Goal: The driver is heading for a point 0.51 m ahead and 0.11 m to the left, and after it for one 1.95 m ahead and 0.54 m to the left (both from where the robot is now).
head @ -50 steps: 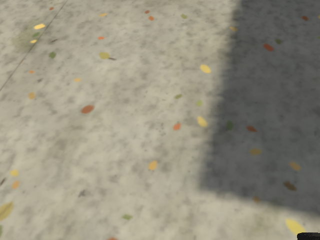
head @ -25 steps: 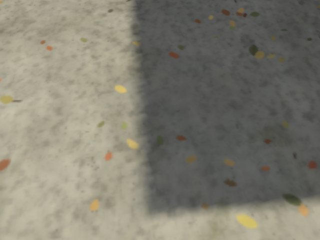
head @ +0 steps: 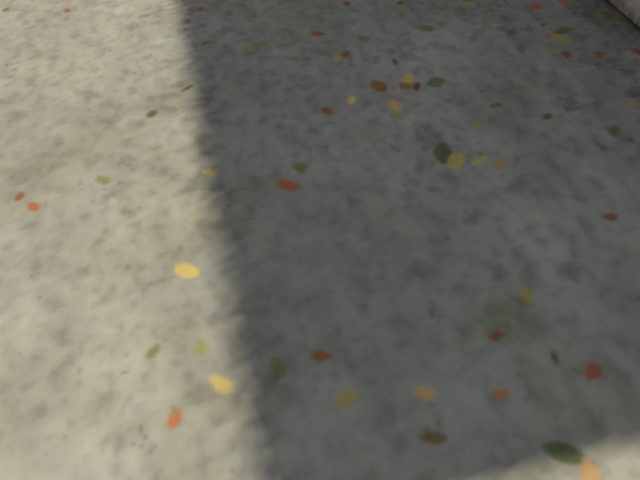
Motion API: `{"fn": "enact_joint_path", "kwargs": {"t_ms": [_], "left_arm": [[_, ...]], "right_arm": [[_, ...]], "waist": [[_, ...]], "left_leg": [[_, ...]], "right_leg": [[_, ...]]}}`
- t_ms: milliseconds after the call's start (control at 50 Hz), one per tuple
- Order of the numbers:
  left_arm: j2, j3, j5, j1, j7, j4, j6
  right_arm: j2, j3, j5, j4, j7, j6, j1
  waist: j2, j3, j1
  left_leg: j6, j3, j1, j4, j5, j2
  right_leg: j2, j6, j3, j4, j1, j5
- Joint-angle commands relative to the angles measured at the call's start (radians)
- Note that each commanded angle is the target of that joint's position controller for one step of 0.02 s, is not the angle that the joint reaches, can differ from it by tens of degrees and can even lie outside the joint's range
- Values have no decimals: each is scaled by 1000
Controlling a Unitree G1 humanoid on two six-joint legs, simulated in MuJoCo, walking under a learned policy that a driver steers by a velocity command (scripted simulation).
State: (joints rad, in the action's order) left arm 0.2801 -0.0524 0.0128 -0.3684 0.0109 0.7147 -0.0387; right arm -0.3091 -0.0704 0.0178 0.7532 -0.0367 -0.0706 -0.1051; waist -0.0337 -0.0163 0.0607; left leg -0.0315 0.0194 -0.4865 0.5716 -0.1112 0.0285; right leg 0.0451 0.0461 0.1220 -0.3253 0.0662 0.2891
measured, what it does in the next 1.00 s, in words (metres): walks ahead: left foot, then right foot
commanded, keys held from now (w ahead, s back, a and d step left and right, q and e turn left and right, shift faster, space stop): w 0.54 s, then no key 0.46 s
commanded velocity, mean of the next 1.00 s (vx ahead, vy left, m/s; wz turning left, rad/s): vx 0.35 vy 0.00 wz -0.05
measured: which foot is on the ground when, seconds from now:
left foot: up 0.00-0.08, down 0.10-0.60, up 0.62-0.96, down 0.98-1.00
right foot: down 0.00-0.12, up 0.14-0.56, down 0.58-1.00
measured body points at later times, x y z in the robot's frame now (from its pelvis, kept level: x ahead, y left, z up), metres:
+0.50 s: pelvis +0.25 +0.03 -0.01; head +0.29 +0.04 +0.44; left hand +0.48 +0.26 -0.09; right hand +0.23 -0.25 -0.13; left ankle +0.12 +0.14 -0.75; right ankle +0.44 -0.12 -0.71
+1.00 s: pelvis +0.45 +0.01 -0.01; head +0.47 +0.01 +0.44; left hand +0.57 +0.26 -0.14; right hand +0.59 -0.26 -0.12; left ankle +0.51 +0.14 -0.75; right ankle +0.46 -0.10 -0.75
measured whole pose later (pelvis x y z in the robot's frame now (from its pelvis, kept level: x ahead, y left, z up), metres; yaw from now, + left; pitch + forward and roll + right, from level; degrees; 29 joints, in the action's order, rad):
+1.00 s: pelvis +0.45 +0.01 -0.01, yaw -1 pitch +0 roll -3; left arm 0.25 -0.02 -0.02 -0.17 -0.02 0.87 -0.04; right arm -0.28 -0.03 -0.02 0.78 0.03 0.02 -0.16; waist -0.04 0.02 0.01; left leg -0.03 0.05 -0.34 0.52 -0.18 0.08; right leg 0.07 0.04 -0.06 -0.44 0.23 0.22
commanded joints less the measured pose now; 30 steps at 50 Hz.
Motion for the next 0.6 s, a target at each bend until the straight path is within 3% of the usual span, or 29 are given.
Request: {"fn": "enact_joint_path", "kwargs": {"t_ms": [20, 60, 80, 100, 120, 140, 160, 180, 200, 220, 260, 300, 340, 400, 440, 500, 540, 560, 580, 600], "left_arm": [[189, -53, 4, -24, -2, -30, -8], [181, -50, 7, -7, -3, -25, -2], [163, -43, 2, 0, -2, -27, -1], [121, -27, -8, 14, -1, -36, -3], [68, -11, -1, -28, 6, -73, -17], [105, -16, 4, -16, 10, -79, -32], [160, -32, 23, 21, 3, -76, -40], [156, -29, 24, 63, -3, -76, -44], [142, -27, 12, 97, -8, -81, -48], [134, -31, 2, 108, -10, -77, -47], [100, -25, -1, 92, -15, -66, -39], [82, -19, -10, 124, -13, -79, -34], [63, -9, -14, 185, -13, -99, -39], [31, 6, -6, 299, -28, -123, -54], [31, 8, 1, 362, -41, -138, -60], [53, 1, 5, 406, -58, -158, -65], [84, -12, 2, 366, -62, -152, -65], [113, -27, -5, 283, -58, -130, -64], [151, -47, -14, 139, -50, -89, -64], [215, -59, -38, -17, -38, -58, -61]], "right_arm": [[-87, -9, 6, -107, -8, -35, 134], [-97, -14, 2, -85, -6, -42, 58], [-117, -25, -3, -58, 1, -43, -29], [-160, -40, -9, -33, 9, -46, -168], [-266, -66, -27, -11, 10, -42, -292], [-216, -54, -11, 8, -1, -40, -338], [-157, -32, -1, 5, 1, -37, -283], [-130, -22, -8, -11, 5, -31, -232], [-109, -14, -16, -15, 7, -26, -195], [-87, -5, -25, -22, 9, -27, -167], [-87, -3, -23, -22, 12, -31, -155], [-103, -6, -13, -11, 16, -35, -168], [-119, -9, -9, 1, 22, -31, -184], [-133, -9, -2, 21, 31, -22, -233], [-144, -10, 3, 42, 34, -15, -284], [-151, -14, 8, 66, 38, 3, -314], [-169, -21, 7, 69, 44, 13, -307], [-178, -23, 3, 66, 47, 21, -291], [-166, -16, -2, 57, 51, 28, -273], [-119, 4, -28, 24, 56, 24, -279]], "waist": [[157, 92, 17], [157, 69, -33], [146, 20, -76], [85, -82, -141], [-168, -202, -152], [-249, -208, -166], [-154, -88, -151], [-90, -22, -132], [-49, 29, -116], [-48, 47, -96], [-72, 45, -75], [-51, 54, -72], [-32, 62, -85], [-31, 77, -128], [-28, 92, -151], [-33, 100, -138], [-52, 60, -97], [-66, 3, -45], [-54, -94, 33], [38, -256, 78]], "left_leg": [[33, -9, -31, -47, -40, 3], [62, -37, 95, -105, -25, -16], [82, -44, 234, -119, -21, -31], [130, 55, 438, -118, -28, 59], [261, 423, 735, -186, -186, 261], [321, 694, 785, -311, -379, 346], [299, 625, 705, -325, -459, 343], [272, 512, 619, -331, -410, 304], [265, 435, 537, -357, -328, 266], [252, 367, 474, -377, -227, 234], [254, 275, 409, -412, -77, 196], [264, 203, 390, -432, 72, 185], [252, 131, 388, -435, 193, 162], [223, 54, 361, -444, 205, 127], [224, 62, 393, -445, 185, 151], [208, 73, 513, -395, 259, 204], [188, 68, 575, -311, 459, 218], [169, 50, 585, -195, 652, 197], [131, 13, 536, -5, 733, 145], [89, -2, 320, 284, 451, 88]], "right_leg": [[-279, 172, 222, 105, 25, -30], [-264, 148, 205, 45, 38, -137], [-224, 126, 174, -44, 69, -256], [-160, 84, 103, -262, 152, -300], [-15, -2, -30, -619, 461, -104], [22, -29, 20, -818, 643, 279], [-38, -18, 46, -907, 735, 229], [-87, -8, 7, -910, 741, 148], [-117, -7, -17, -863, 738, 76], [-146, -9, -19, -816, 701, 20], [-159, -27, -43, -767, 644, -36], [-163, -53, -65, -696, 662, -94], [-159, -67, -83, -557, 657, -192], [-123, -65, -124, -337, 563, -358], [-104, -58, -129, -259, 539, -407], [-91, -23, -112, -189, 553, -355], [-64, 9, -126, -174, 478, -270], [-31, 32, -149, -162, 360, -250], [-24, 64, -163, -125, 151, -346], [-200, 125, 7, -212, -188, -620]]}}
